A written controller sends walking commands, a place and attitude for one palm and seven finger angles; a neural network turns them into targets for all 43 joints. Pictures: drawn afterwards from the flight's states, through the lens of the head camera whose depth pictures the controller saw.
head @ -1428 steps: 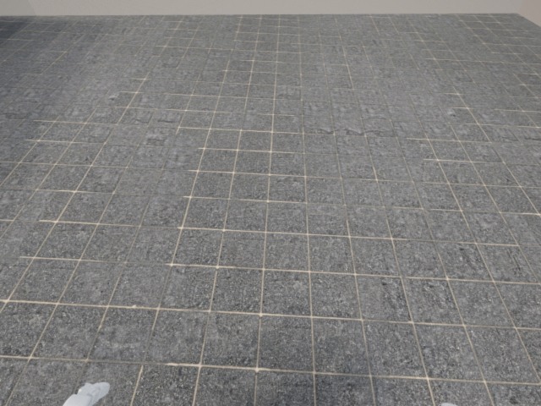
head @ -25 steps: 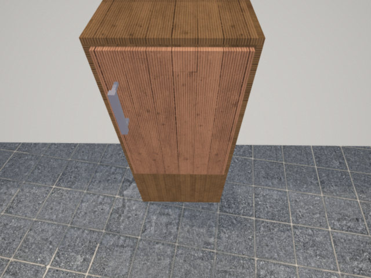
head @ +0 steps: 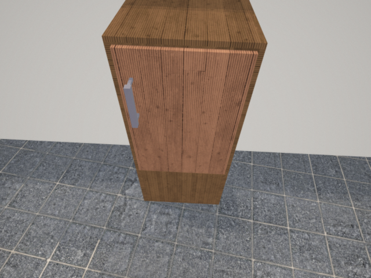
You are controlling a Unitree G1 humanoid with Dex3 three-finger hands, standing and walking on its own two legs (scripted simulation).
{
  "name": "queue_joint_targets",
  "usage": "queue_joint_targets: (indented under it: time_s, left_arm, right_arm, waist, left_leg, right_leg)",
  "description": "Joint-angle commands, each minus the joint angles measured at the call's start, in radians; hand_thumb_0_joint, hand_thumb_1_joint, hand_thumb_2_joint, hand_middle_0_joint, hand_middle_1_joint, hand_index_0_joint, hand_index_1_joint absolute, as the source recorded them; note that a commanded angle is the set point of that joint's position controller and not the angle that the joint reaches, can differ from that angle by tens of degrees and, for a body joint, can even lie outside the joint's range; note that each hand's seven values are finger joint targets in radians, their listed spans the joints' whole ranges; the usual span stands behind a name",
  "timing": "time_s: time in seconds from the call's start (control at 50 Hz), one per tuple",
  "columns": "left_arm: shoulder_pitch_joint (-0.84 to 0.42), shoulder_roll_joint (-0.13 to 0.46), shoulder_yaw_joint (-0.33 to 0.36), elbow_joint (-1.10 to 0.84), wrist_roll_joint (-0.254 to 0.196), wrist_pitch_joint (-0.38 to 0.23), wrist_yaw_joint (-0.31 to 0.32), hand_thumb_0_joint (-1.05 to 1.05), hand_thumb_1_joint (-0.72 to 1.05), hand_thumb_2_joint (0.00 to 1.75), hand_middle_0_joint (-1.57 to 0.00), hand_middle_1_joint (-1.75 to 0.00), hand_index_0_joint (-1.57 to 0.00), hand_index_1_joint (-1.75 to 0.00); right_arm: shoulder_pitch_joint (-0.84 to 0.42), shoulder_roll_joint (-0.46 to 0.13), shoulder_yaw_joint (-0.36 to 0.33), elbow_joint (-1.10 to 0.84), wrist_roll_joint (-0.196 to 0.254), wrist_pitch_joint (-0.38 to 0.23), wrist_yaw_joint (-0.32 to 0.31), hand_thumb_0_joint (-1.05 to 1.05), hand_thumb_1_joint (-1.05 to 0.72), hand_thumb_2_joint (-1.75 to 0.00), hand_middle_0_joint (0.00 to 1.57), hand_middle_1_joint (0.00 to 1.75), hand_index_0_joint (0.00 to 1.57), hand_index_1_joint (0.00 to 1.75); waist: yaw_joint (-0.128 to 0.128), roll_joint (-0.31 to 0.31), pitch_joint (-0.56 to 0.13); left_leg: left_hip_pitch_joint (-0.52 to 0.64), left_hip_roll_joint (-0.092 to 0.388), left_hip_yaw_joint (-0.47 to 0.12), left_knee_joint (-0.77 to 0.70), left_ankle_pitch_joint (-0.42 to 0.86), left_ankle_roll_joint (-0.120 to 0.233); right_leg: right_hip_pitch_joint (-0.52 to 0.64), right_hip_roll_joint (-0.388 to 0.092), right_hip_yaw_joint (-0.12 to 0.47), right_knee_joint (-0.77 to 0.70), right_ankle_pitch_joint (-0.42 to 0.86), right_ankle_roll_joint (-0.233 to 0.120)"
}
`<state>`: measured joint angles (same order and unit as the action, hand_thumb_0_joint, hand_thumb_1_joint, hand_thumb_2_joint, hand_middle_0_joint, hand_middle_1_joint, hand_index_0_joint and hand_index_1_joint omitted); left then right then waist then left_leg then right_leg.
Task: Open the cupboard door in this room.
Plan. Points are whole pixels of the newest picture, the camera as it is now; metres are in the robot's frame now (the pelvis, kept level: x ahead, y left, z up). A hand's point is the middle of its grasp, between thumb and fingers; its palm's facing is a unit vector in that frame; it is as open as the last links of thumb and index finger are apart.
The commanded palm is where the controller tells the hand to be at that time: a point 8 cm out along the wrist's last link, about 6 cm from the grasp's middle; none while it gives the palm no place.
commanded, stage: come to a stop and stand still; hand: left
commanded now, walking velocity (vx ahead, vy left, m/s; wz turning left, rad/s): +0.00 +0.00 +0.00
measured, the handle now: (133, 103) +0.60 +0.21 +0.01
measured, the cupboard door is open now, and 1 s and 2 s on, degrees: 0 0 0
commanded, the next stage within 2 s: look again from close up in 0.08 s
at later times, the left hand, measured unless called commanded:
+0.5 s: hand out of the picture +0.04 +0.19 -0.17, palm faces +0.02 -0.97 -0.23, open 7.3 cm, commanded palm none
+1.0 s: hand (106, 220) +0.23 +0.19 -0.01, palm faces +0.23 -0.97 -0.08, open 7.6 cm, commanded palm +0.14 +0.24 -0.06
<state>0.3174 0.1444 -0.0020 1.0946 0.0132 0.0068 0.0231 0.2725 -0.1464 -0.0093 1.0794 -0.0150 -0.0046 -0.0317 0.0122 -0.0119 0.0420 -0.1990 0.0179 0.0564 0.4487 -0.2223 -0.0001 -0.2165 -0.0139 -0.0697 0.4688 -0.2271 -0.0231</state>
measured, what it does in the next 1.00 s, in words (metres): stands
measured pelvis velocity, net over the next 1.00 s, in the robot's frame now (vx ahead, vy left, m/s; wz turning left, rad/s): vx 0.02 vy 0.00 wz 0.02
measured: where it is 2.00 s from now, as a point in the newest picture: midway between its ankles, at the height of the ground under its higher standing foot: outside the picture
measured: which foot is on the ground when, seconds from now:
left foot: down 0.00-1.00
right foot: down 0.00-1.00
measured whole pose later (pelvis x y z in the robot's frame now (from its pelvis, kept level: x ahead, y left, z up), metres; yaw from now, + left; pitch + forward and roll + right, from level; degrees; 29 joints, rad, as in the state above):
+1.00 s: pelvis +0.02 +0.00 -0.02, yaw +1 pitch +4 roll +1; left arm 0.34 0.16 0.10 0.20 -0.18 -0.27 0.01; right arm 0.24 -0.26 -0.04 0.76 0.02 -0.27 -0.06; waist -0.03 0.02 -0.07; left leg -0.39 0.00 0.04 0.66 -0.34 0.00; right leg -0.40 -0.04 -0.08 0.68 -0.35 -0.02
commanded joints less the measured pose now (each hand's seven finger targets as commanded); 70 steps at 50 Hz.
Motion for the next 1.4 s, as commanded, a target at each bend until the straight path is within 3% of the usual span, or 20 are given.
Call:
queue_joint_targets:
  time_s: [0.0,0.14,0.16,0.18,0.22,0.34,0.74,0.76,0.78,0.8,0.82,0.84,0.86,0.9,0.98,1.06,1.12,1.2,1.32,1.38]
  left_arm:
    - [0.024,0.096,0.015,-0.032,-0.001,-0.023,0.002,0.0,0.9,0.9,-0.2,-0.3,-0.2,-0.3]
    - [0.053,0.08,0.012,-0.01,-0.002,-0.026,0.006,0.0,0.9,0.9,-0.2,-0.3,-0.2,-0.3]
    - [0.136,0.103,0.006,0.027,0.012,-0.049,0.046,0.0,0.9,0.9,-0.2,-0.3,-0.2,-0.3]
    - [0.064,0.159,0.014,-0.027,0.003,-0.055,0.037,0.0,0.9,0.9,-0.2,-0.3,-0.2,-0.3]
    - [0.004,0.149,0.023,-0.054,0.007,-0.054,0.025,0.0,0.9,0.9,-0.2,-0.3,-0.2,-0.3]
    - [0.024,0.084,0.012,-0.047,0.0,-0.044,0.014,0.0,0.9,0.9,-0.2,-0.3,-0.2,-0.3]
    - [-0.003,0.118,0.021,-0.04,0.0,-0.04,0.012,0.0,0.9,0.9,-0.2,-0.3,-0.2,-0.3]
    - [0.09,0.133,0.017,0.0,0.004,-0.044,0.052,0.0,0.9,0.9,-0.2,-0.3,-0.2,-0.3]
    - [-0.714,0.382,0.188,-1.533,-0.188,-0.274,0.038,0.0,0.88,0.89,-0.2,-0.32,-0.2,-0.32]
    - [-0.197,0.302,0.156,-1.253,-0.113,-0.223,0.062,0.0,0.85,0.88,-0.2,-0.33,-0.2,-0.33]
    - [-0.163,0.224,0.123,-1.171,-0.15,-0.185,0.107,0.0,0.83,0.87,-0.21,-0.34,-0.21,-0.34]
    - [0.125,-0.015,-0.003,-0.974,-0.161,-0.098,0.096,0.0,0.81,0.86,-0.21,-0.36,-0.21,-0.36]
    - [-0.061,0.025,0.02,-1.141,-0.193,-0.129,0.078,0.0,0.78,0.85,-0.21,-0.37,-0.21,-0.37]
    - [-0.017,0.081,0.106,-1.047,-0.178,-0.238,0.029,0.0,0.74,0.83,-0.21,-0.4,-0.21,-0.4]
    - [0.342,0.023,0.175,-0.841,-0.244,-0.493,-0.176,0.0,0.64,0.79,-0.22,-0.47,-0.22,-0.47]
    - [0.308,0.165,0.293,-0.894,-0.279,-0.672,-0.407,0.0,0.55,0.75,-0.22,-0.53,-0.22,-0.53]
    - [0.18,0.226,0.348,-1.118,-0.329,-0.633,-0.425,0.0,0.48,0.72,-0.23,-0.57,-0.23,-0.57]
    - [0.002,0.22,0.337,-1.4,-0.352,-0.654,-0.365,0.0,0.39,0.68,-0.24,-0.63,-0.24,-0.63]
    - [-0.128,0.2,0.216,-1.304,-0.33,-0.611,-0.431,0.0,0.25,0.62,-0.25,-0.72,-0.25,-0.72]
    - [-0.064,0.275,0.291,-1.187,-0.342,-0.478,-0.483,0.0,0.18,0.59,-0.25,-0.76,-0.25,-0.76]
  right_arm:
    - [0.079,-0.063,-0.001,-0.01,0.001,-0.013,0.003,0.0,-0.9,-0.9,0.2,0.3,0.2,0.3]
    - [0.109,-0.049,0.007,0.018,0.001,-0.018,0.001,0.0,-0.9,-0.9,0.2,0.3,0.2,0.3]
    - [-0.029,-0.108,-0.002,-0.044,0.005,-0.026,0.013,0.0,-0.9,-0.9,0.2,0.3,0.2,0.3]
    - [0.055,-0.046,0.0,-0.073,0.006,-0.009,0.018,0.0,-0.9,-0.9,0.2,0.3,0.2,0.3]
    - [0.131,-0.044,0.002,-0.055,-0.006,-0.013,0.024,0.0,-0.9,-0.9,0.2,0.3,0.2,0.3]
    - [0.12,-0.062,0.006,-0.066,-0.004,-0.027,0.013,0.0,-0.9,-0.9,0.2,0.3,0.2,0.3]
    - [0.068,-0.102,0.007,-0.01,-0.001,-0.037,0.002,0.0,-0.9,-0.9,0.2,0.3,0.2,0.3]
    - [-0.03,-0.136,-0.003,-0.071,0.013,-0.032,0.012,0.0,-0.9,-0.9,0.2,0.3,0.2,0.3]
    - [-0.041,-0.301,-0.036,-0.415,0.059,-0.185,-0.028,0.0,-0.9,-0.9,0.2,0.3,0.2,0.3]
    - [-0.104,-0.208,-0.004,-0.365,0.044,-0.275,-0.066,0.0,-0.9,-0.9,0.2,0.3,0.2,0.3]
    - [-0.106,-0.214,-0.013,-0.305,0.052,-0.302,-0.072,0.0,-0.9,-0.9,0.2,0.3,0.2,0.3]
    - [-0.071,-0.165,-0.014,-0.298,0.063,-0.303,-0.06,0.0,-0.9,-0.9,0.2,0.3,0.2,0.3]
    - [-0.099,-0.206,-0.017,-0.385,0.063,-0.316,-0.052,0.0,-0.9,-0.9,0.2,0.3,0.2,0.3]
    - [-0.09,-0.226,-0.048,-0.422,0.037,-0.33,-0.049,0.0,-0.9,-0.9,0.2,0.3,0.2,0.3]
    - [-0.13,-0.211,-0.084,-0.534,0.016,-0.328,0.002,0.0,-0.9,-0.9,0.2,0.3,0.2,0.3]
    - [-0.168,-0.228,-0.102,-0.643,0.025,-0.311,0.045,0.0,-0.9,-0.9,0.2,0.3,0.2,0.3]
    - [-0.17,-0.222,-0.099,-0.719,0.026,-0.289,0.031,0.0,-0.9,-0.9,0.2,0.3,0.2,0.3]
    - [-0.107,-0.197,-0.088,-0.707,0.024,-0.279,0.009,0.0,-0.9,-0.9,0.2,0.3,0.2,0.3]
    - [-0.08,-0.23,-0.054,-0.64,0.035,-0.295,-0.029,0.0,-0.9,-0.9,0.2,0.3,0.2,0.3]
    - [-0.093,-0.242,-0.049,-0.654,0.057,-0.293,-0.041,0.0,-0.9,-0.9,0.2,0.3,0.2,0.3]
  waist:
    - [-0.011,-0.024,0.052]
    - [-0.004,0.011,0.049]
    - [0.041,0.053,0.065]
    - [-0.04,0.043,-0.042]
    - [-0.058,0.066,-0.035]
    - [-0.021,0.029,0.056]
    - [-0.011,0.019,0.026]
    - [0.034,-0.143,0.05]
    - [-0.101,0.104,-0.449]
    - [0.009,0.256,-0.422]
    - [-0.019,0.256,-0.328]
    - [-0.033,0.166,-0.201]
    - [-0.05,0.11,-0.06]
    - [-0.063,-0.065,-0.003]
    - [0.05,-0.302,-0.099]
    - [0.075,-0.047,-0.265]
    - [0.077,0.063,-0.396]
    - [0.0,0.17,-0.444]
    - [-0.097,0.089,-0.316]
    - [-0.056,0.029,-0.367]
  left_leg:
    - [-0.034,0.063,-0.075,-0.104,-0.075,0.027]
    - [-0.059,0.07,-0.083,-0.114,-0.057,0.024]
    - [-0.091,0.08,-0.035,0.091,-0.004,-0.011]
    - [-0.054,0.035,-0.045,0.107,-0.124,-0.008]
    - [-0.013,0.044,-0.05,0.072,-0.062,0.008]
    - [-0.137,0.075,-0.12,-0.072,-0.05,0.036]
    - [-0.029,0.083,-0.085,-0.089,0.113,0.032]
    - [-0.097,0.104,-0.048,0.107,0.108,0.003]
    - [0.153,-0.018,-0.052,-0.015,0.221,0.034]
    - [0.224,0.009,-0.027,-0.025,0.333,0.035]
    - [0.12,0.005,-0.027,-0.013,0.244,-0.001]
    - [0.041,0.009,-0.046,-0.022,0.166,0.006]
    - [-0.051,-0.003,-0.079,-0.004,0.088,0.008]
    - [-0.167,-0.02,-0.074,0.081,-0.013,0.015]
    - [-0.415,-0.042,-0.043,0.297,-0.025,-0.002]
    - [-0.532,-0.065,-0.008,0.476,0.035,-0.01]
    - [-0.554,-0.066,-0.008,0.531,0.028,0.004]
    - [-0.496,-0.03,-0.042,0.594,0.058,0.021]
    - [-0.579,-0.001,-0.09,0.641,-0.059,0.036]
    - [-0.618,-0.011,-0.087,0.596,-0.112,0.035]
  right_leg:
    - [-0.073,-0.105,0.139,-0.175,-0.182,-0.016]
    - [-0.044,-0.095,0.123,-0.149,-0.118,-0.019]
    - [-0.048,-0.149,0.17,-0.13,0.221,-0.008]
    - [-0.057,-0.206,0.229,-0.174,-0.061,-0.049]
    - [-0.138,-0.157,0.158,-0.14,-0.239,-0.062]
    - [-0.056,-0.081,0.101,-0.061,-0.112,-0.029]
    - [0.02,-0.098,0.1,-0.061,0.117,-0.018]
    - [0.014,-0.152,0.15,-0.074,0.443,0.005]
    - [0.071,-0.05,0.081,0.012,0.343,-0.012]
    - [0.056,-0.002,0.051,0.055,0.167,-0.03]
    - [0.005,0.003,0.004,0.05,0.076,-0.023]
    - [-0.063,0.0,-0.024,0.04,0.044,-0.007]
    - [-0.11,-0.006,-0.027,0.035,0.033,0.001]
    - [-0.242,0.006,-0.042,0.054,-0.081,0.007]
    - [-0.33,0.011,-0.014,0.254,-0.073,0.006]
    - [-0.321,-0.017,0.067,0.433,0.13,-0.012]
    - [-0.322,-0.015,0.115,0.471,0.093,-0.005]
    - [-0.406,0.004,0.11,0.487,0.101,0.002]
    - [-0.557,0.033,0.092,0.47,-0.084,-0.004]
    - [-0.473,0.017,0.113,0.407,-0.189,0.011]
